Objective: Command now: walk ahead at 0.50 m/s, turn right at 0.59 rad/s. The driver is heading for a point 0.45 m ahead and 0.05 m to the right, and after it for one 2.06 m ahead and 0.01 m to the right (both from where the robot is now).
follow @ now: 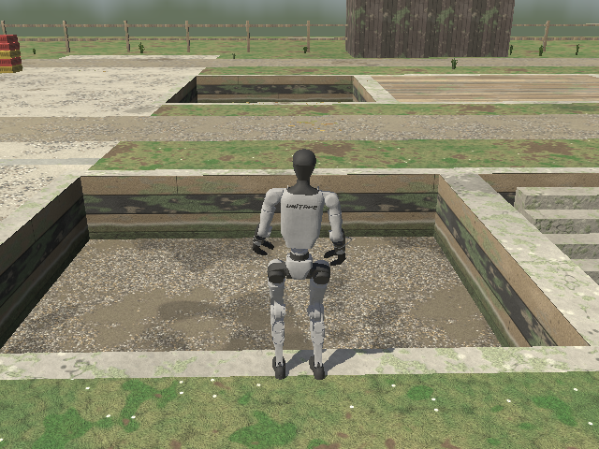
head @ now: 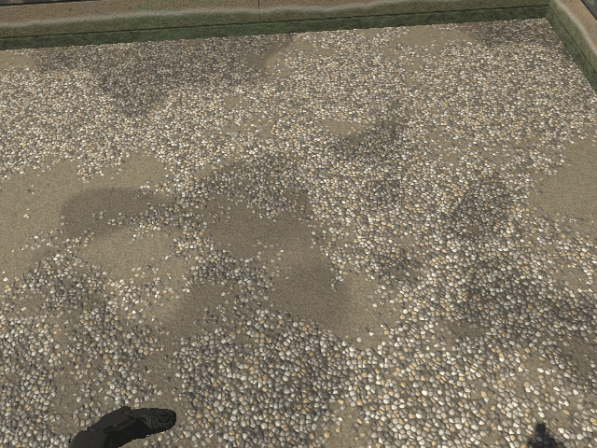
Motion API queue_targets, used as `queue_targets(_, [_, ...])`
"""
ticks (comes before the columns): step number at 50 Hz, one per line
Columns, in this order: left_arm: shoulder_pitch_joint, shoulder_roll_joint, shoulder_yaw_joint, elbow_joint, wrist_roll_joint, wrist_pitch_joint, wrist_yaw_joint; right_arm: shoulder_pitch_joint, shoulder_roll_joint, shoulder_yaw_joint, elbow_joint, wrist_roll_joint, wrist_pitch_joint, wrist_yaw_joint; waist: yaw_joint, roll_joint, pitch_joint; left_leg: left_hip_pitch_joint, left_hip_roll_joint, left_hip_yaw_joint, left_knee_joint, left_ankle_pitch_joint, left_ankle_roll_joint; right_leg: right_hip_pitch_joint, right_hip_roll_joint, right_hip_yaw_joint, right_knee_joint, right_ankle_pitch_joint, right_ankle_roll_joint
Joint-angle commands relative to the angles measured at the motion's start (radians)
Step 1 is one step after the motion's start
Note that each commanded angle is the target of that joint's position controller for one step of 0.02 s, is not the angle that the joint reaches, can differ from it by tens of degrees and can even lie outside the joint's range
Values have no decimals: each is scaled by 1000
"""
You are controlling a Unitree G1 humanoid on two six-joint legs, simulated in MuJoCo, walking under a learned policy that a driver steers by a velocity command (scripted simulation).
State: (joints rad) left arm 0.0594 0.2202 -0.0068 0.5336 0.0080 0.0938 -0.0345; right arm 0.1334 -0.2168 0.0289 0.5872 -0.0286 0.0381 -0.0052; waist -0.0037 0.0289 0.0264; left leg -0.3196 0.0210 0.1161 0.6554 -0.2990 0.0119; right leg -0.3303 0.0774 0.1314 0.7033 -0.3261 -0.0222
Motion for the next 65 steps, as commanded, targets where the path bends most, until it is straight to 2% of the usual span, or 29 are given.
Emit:
queue_targets(1, [-77, 142, 34, -92, -12, 1, 6, -165, -52, -14, -146, -7, -21, 10, 36, -214, -23, 54, -37, -4, -3, -18, -53, -111, -90, 242, -300, -121, -82])
queue_targets(3, [-92, 148, 36, -97, -11, 7, 15, -117, -62, -20, -136, -11, -34, 10, 16, -197, -43, 86, -37, -16, -14, -12, -49, -101, -87, 265, -280, -18, -92])
queue_targets(6, [-85, 114, 28, -96, -17, 2, 22, -79, -59, -26, -118, -16, -45, 3, 9, -101, -102, 239, 0, -28, -32, 51, -27, -157, -51, 223, -221, 74, -71])
queue_targets(10, [-74, 73, 20, -97, -22, -15, 25, -55, -65, -34, -115, -13, -30, 2, -2, 49, -145, 325, 121, -86, -84, 139, 12, -216, 4, 104, -79, 63, -36])
queue_targets(12, [-72, 65, 17, -88, -17, -23, 28, -73, -88, -45, -116, -10, -20, -3, 18, 70, -132, 289, 172, -93, -110, 139, 31, -209, 14, 51, -38, 77, -28])
queue_targets(14, [-63, 67, 16, -78, -18, -24, 28, -76, -93, -45, -117, -11, -20, 2, 30, 54, -125, 263, 166, -56, -94, 102, 30, -196, 6, 49, -31, 114, -41])
queue_targets(16, [-42, 78, 18, -66, -24, -23, 29, -90, -85, -46, -123, -8, -19, 10, 42, 1, -112, 243, 126, -5, -46, 63, 14, -194, 0, 83, -58, 193, -58])
queue_targets(17, [-36, 101, 26, -63, -38, -25, 28, -102, -82, -47, -131, -5, -21, 12, 45, -37, -107, 239, 89, 21, -16, 25, 2, -197, -7, 130, -84, 228, -71])
queue_targets(19, [-32, 125, 31, -65, -39, -24, 28, -106, -74, -46, -139, -3, -19, 15, 42, -91, -95, 247, 31, 41, 44, -11, -15, -233, -29, 234, -135, 296, -98])
queue_targets(20, [-45, 114, 31, -67, -37, -17, 34, -82, -77, -53, -121, 3, -18, 5, 38, -73, -112, 296, 33, 31, 51, 13, -21, -255, -37, 243, -119, 368, -112])
queue_targets(22, [-39, 103, 31, -63, -37, -15, 43, -57, -76, -58, -112, 0, -17, 0, 30, -59, -132, 350, 70, 21, 45, 79, -16, -285, -23, 214, -86, 400, -103])
queue_targets(24, [-37, 78, 24, -60, -35, -19, 49, -52, -67, -58, -106, -3, -15, -1, 29, -33, -157, 373, 120, 15, 23, 149, -1, -281, -10, 155, -59, 361, -87])
queue_targets(26, [-30, 62, 19, -53, -32, -22, 50, -69, -61, -57, -106, 0, -10, 1, 37, -25, -157, 356, 136, 27, 9, 142, 4, -263, -7, 124, -62, 324, -81])
queue_targets(31, [-4, 73, 11, -29, -27, -23, 42, -103, -39, -46, -113, 3, -2, 10, 48, -80, -110, 300, 54, 63, 16, -63, -18, -251, -28, 206, -156, 324, -96])
queue_targets(33, [3, 77, 7, -23, -28, -28, 44, -97, -25, -40, -115, -1, 0, 12, 41, -101, -105, 319, 45, 56, 2, -99, -13, -273, -30, 228, -195, 261, -95])
queue_targets(37, [-6, 51, -2, -17, -24, -40, 44, -73, -25, -39, -104, -1, -1, 8, 23, -60, -90, 349, 81, 35, -52, -84, -3, -287, -18, 186, -190, 194, -81])
queue_targets(43, [4, 27, -8, -8, -16, -49, 43, -75, -31, -38, -101, 5, 8, 4, 27, -8, -68, 291, 127, 30, -117, -122, 16, -243, 0, 92, -144, 151, -56])
queue_targets(54, [11, 23, -10, 6, -12, -50, 52, -51, -30, -33, -100, 5, 12, 3, 23, -30, -65, 261, 117, 39, -115, -106, 21, -203, -5, 66, -127, 191, -48])
queue_targets(65, [6, 27, -11, 14, -10, -47, 59, -29, -32, -28, -103, 5, 14, 5, 20, -26, -71, 246, 119, 45, -107, -51, 27, -176, -7, 42, -102, 217, -41])
